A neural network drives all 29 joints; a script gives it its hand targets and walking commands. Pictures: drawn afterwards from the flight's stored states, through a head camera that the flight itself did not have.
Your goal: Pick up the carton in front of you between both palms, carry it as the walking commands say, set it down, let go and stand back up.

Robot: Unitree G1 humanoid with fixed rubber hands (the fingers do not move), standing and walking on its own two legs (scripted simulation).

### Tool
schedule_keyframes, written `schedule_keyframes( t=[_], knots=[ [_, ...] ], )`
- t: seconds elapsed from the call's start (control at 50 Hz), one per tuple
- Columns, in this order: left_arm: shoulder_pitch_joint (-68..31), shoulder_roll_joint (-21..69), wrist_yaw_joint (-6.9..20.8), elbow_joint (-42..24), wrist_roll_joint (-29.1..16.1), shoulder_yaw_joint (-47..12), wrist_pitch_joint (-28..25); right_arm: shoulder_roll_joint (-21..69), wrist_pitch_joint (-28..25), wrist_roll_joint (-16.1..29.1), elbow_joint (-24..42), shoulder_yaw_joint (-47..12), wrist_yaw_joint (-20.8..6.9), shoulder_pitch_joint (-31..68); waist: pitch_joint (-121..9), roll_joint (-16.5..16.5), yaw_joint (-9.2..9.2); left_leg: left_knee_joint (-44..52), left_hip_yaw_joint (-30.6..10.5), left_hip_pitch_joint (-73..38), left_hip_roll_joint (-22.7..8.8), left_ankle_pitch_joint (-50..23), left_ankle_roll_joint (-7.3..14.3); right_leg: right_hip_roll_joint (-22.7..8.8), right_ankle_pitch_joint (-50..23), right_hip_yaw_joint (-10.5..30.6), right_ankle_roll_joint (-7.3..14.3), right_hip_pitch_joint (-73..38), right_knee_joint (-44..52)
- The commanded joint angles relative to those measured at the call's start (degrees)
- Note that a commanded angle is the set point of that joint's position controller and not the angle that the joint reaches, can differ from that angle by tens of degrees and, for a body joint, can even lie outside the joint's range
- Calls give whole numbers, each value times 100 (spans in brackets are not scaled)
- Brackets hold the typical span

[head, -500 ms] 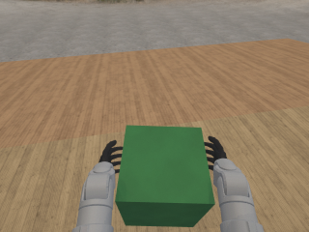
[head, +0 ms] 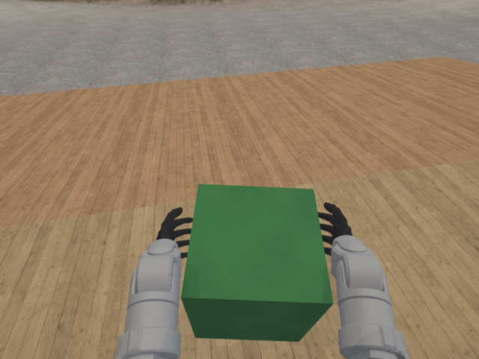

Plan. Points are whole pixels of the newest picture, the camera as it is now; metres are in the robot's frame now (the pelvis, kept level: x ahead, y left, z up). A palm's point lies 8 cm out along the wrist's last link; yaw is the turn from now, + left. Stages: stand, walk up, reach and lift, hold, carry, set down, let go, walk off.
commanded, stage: hold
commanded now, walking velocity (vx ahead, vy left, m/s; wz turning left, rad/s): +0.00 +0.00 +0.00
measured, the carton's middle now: (251, 267) +0.31 +0.00 -0.02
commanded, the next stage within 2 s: carry in 0.56 s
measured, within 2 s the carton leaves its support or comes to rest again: neither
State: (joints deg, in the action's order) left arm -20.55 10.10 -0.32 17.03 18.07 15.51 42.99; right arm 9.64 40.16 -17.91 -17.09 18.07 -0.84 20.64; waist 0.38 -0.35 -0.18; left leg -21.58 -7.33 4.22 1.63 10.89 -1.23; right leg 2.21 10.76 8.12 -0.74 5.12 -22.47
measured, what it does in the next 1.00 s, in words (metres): walks ahead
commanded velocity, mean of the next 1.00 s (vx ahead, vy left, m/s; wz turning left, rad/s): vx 0.24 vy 0.00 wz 0.00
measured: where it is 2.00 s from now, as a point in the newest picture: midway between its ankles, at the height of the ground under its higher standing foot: (264, 282)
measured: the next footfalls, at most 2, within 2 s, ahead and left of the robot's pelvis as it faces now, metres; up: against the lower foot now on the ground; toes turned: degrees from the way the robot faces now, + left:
right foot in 1.18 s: +0.31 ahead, -0.09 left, +0.00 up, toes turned -10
left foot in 1.74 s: +0.72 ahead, +0.04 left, +0.00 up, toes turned +13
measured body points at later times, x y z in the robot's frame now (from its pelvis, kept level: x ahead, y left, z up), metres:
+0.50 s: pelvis +0.02 +0.01 +0.00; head -0.02 +0.00 +0.45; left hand +0.32 +0.15 +0.04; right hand +0.32 -0.15 +0.04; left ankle +0.02 +0.14 -0.74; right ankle +0.03 -0.13 -0.74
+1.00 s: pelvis +0.10 +0.00 -0.01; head +0.07 -0.01 +0.44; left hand +0.37 +0.16 +0.09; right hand +0.39 -0.14 +0.09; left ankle +0.07 +0.11 -0.75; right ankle +0.03 -0.12 -0.73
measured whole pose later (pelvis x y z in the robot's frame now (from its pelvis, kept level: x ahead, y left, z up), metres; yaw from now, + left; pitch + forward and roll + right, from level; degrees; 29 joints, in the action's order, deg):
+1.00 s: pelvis +0.10 +0.00 -0.01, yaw +0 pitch +4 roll +1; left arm -5.6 7.3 -7.0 -19.4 5.4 5.1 63.0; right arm 7.6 60.2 -5.8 16.0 5.5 4.2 8.0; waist -10.4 0.5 1.1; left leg -28.2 8.6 14.5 -1.0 16.4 1.0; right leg -4.2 25.4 -3.9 -0.2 16.6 -39.9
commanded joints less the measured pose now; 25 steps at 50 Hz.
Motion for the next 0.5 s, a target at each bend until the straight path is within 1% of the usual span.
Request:
schedule_keyframes(
  t=[0.0, 0.02, 0.04, 0.06, 0.08, 0.1, 0.12, 0.14, 0.16, 0.18, 0.2, 0.22, 0.24, 0.26, 0.28, 0.3, 0.32, 0.34, 0.36, 0.38, 0.4, 0.42, 0.44, 0.46, 0.48],
  knots=[
    [-3247, 4772, 1468, 301, -1257, -2573, -247, 5355, 113, 1367, -718, -2785, -1464, 2922, -977, 120, 202, 579, 508, -69, 378, 158, 90, 298, -18, -478, -117, -435, 551],
    [-3330, 5001, 1469, -3, -1505, -2954, -273, 5421, 80, 1422, -491, -3166, -1487, 2750, -900, 238, 135, 562, 543, -32, 477, -108, 61, 352, -446, -495, -135, -528, 530],
    [-3362, 4937, 1485, -173, -1515, -2952, -269, 5400, 110, 1432, -458, -3098, -1430, 2535, -1316, 271, -68, 545, 538, -438, 470, -547, 36, 297, -770, -489, -157, -531, 592],
    [-3297, 4952, 1506, -152, -1545, -2959, -287, 5311, 119, 1387, -779, -3000, -1417, 2414, -1230, 119, 105, 360, 565, -140, 436, -538, 3, 261, -615, -449, -73, -735, 516],
    [-3274, 4813, 1500, -258, -1351, -2743, -327, 5505, 147, 1457, -536, -3122, -1385, 2694, -1245, 300, 301, 392, 557, -373, 404, -754, 81, 250, -686, -467, -154, -401, 604],
    [-3190, 4979, 1520, -557, -1659, -3160, -343, 5642, 111, 1500, -403, -3211, -1414, 2239, -1472, 340, 9, 437, 550, -269, 493, -838, -13, 291, -1060, -427, -191, -861, 627],
    [-3145, 4824, 1502, -457, -1531, -3034, -336, 5591, 149, 1539, -465, -3244, -1423, 2229, -1336, 224, 118, 453, 481, -453, 474, -802, 44, 259, -1084, -420, -191, -767, 578],
    [-3131, 5165, 1504, -416, -1703, -3181, -323, 5329, -1, 1626, 215, -3551, -1403, 2633, -1306, -19, -1, 598, 428, -127, 429, -920, 10, 281, -1427, -439, -105, -723, 444],
    [-3279, 4993, 1475, -585, -1674, -3192, -337, 5406, 111, 1638, -50, -3539, -1348, 2553, -1460, 168, 159, 382, 562, -349, 546, -1221, -37, 272, -1714, -427, -180, -777, 532],
    [-2674, 4750, 1444, -465, -1501, -2994, -215, 5319, 166, 1580, -221, -3256, -1330, 2267, -1601, 44, 158, 471, 505, -684, 430, -1304, 29, 244, -1570, -419, -174, -825, 604],
    [-2748, 5028, 1407, -903, -1841, -3491, -268, 5341, 96, 1671, 213, -3579, -1320, 2028, -1495, 194, 31, 483, 416, -527, 440, -1557, -23, 314, -2168, -422, -179, -691, 452],
    [-2780, 4938, 1422, -856, -1672, -3355, -237, 5361, 59, 1730, 416, -3583, -1290, 2278, -1828, 4, 28, 383, 469, -589, 500, -1551, -67, 299, -1963, -398, -136, -900, 457],
    [-2750, 4847, 1432, -842, -1650, -3322, -241, 5406, 130, 1543, 55, -3353, -1255, 1740, -1570, -24, -39, 351, 399, -542, 452, -1556, -44, 275, -2012, -272, -88, -871, 480],
    [-2647, 4857, 1431, -515, -1651, -3287, -236, 5154, 128, 1590, -40, -3362, -1230, 1906, -1623, 126, -45, 389, 438, -768, 502, -1479, -28, 334, -1707, -342, -82, -922, 560],
    [-2669, 4784, 1432, -729, -1792, -3341, -236, 5134, 155, 1487, 159, -3320, -1249, 1697, -1205, 145, -171, 468, 462, -543, 381, -1303, -37, 316, -1604, -393, -83, -557, 563],
    [-2863, 4807, 1425, -587, -1623, -3149, -250, 5003, 126, 1394, -123, -3147, -1252, 2181, -1330, 112, 65, 554, 438, -418, 407, -1138, -44, 326, -1071, -546, -77, -570, 573],
    [-2376, 5053, 1407, -647, -1734, -3475, -200, 5287, 138, 1535, 289, -3424, -1247, 1742, -1038, 111, -89, 516, 462, -373, 414, -1099, -38, 326, -1243, -394, -70, -550, 619],
    [-2793, 4802, 1419, -834, -1703, -3361, -203, 5127, 125, 1427, -19, -3148, -1302, 2034, -1307, 61, -43, 469, 423, -542, 448, -1024, -18, 383, -1054, -445, -64, -503, 495],
    [-2964, 5008, 1430, -803, -1781, -3599, -267, 5337, 87, 1547, 162, -3424, -1282, 2141, -1393, 55, -184, 532, 325, -550, 460, -945, -9, 361, -1333, -343, -72, -668, 491],
    [-2670, 5126, 1431, -761, -1815, -3613, -253, 5360, 46, 1735, 311, -3582, -1337, 2008, -1369, -294, 2, 484, 415, -369, 471, -1055, -45, 361, -1393, -353, -55, -811, 463],
    [-2758, 5146, 1460, -907, -1929, -3657, -323, 5288, 88, 1679, 362, -3569, -1330, 2136, -1600, 169, -35, 505, 371, -614, 391, -1526, -28, 400, -1326, -531, -106, -765, 529],
    [-2626, 5033, 1424, -985, -1760, -3617, -240, 5313, 111, 1606, 428, -3651, -1324, 1949, -1373, 82, 85, 503, 342, -510, 452, -1342, -65, 355, -1462, -461, -73, -701, 570],
    [-2685, 4980, 1412, -878, -1768, -3442, -188, 5215, 148, 1560, 506, -3587, -1285, 1914, -1238, 107, -234, 386, 394, -513, 469, -1336, -71, 351, -1452, -495, -102, -576, 506],
    [-2620, 5005, 1382, -896, -1762, -3478, -182, 5061, 141, 1592, 377, -3484, -1324, 1993, -1466, 30, -99, 437, 347, -681, 431, -1341, -88, 339, -1383, -445, -51, -697, 580],
    [-2720, 5034, 1328, -868, -1722, -3278, -235, 4988, 132, 1588, 143, -3388, -1363, 2169, -1351, -152, 24, 516, 346, -715, 375, -1494, -60, 347, -1149, -547, -64, -346, 510]
  ],
)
